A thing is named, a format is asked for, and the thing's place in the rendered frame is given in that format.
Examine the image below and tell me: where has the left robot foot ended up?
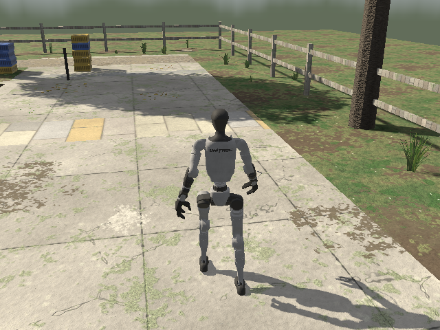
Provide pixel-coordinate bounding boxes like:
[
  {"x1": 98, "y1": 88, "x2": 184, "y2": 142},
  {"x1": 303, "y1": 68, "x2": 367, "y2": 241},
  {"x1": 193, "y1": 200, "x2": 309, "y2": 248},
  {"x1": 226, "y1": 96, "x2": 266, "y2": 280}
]
[{"x1": 199, "y1": 256, "x2": 209, "y2": 272}]

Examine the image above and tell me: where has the robot left upper arm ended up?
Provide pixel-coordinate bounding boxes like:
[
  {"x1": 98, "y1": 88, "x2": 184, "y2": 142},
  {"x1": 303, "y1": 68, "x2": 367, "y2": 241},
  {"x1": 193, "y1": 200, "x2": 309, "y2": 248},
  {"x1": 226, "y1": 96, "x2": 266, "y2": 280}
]
[{"x1": 188, "y1": 139, "x2": 206, "y2": 178}]

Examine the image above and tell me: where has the robot left hand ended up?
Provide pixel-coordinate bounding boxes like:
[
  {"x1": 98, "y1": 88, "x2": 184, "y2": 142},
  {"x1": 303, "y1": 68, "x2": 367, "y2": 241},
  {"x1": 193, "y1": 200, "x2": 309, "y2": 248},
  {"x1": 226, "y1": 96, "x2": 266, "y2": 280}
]
[{"x1": 175, "y1": 199, "x2": 191, "y2": 219}]

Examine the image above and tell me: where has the left robot forearm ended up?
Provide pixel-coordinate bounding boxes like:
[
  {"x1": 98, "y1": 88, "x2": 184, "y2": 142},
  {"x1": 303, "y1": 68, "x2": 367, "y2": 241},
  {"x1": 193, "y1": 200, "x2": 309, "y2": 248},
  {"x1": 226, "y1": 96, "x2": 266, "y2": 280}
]
[{"x1": 177, "y1": 167, "x2": 194, "y2": 201}]

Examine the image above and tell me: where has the robot right hand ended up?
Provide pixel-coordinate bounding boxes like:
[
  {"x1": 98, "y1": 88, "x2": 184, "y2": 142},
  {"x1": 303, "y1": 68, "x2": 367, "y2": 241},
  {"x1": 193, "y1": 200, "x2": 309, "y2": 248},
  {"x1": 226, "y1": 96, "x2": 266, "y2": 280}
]
[{"x1": 242, "y1": 182, "x2": 258, "y2": 195}]

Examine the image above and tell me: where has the robot right upper arm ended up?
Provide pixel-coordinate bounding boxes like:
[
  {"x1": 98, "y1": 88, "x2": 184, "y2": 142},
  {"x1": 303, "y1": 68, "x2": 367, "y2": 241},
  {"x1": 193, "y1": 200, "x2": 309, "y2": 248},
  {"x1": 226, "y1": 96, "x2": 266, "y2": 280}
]
[{"x1": 234, "y1": 138, "x2": 254, "y2": 174}]

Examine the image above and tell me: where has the right robot forearm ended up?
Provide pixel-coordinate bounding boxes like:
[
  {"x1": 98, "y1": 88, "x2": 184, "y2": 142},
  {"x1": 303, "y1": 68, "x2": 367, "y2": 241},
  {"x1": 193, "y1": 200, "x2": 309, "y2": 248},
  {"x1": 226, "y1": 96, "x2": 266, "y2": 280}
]
[{"x1": 247, "y1": 163, "x2": 258, "y2": 186}]

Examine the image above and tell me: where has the robot right shin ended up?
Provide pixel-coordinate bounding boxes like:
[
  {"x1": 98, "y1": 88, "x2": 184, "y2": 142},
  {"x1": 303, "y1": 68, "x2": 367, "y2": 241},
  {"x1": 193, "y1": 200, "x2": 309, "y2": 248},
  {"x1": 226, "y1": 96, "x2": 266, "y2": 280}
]
[{"x1": 234, "y1": 236, "x2": 245, "y2": 285}]

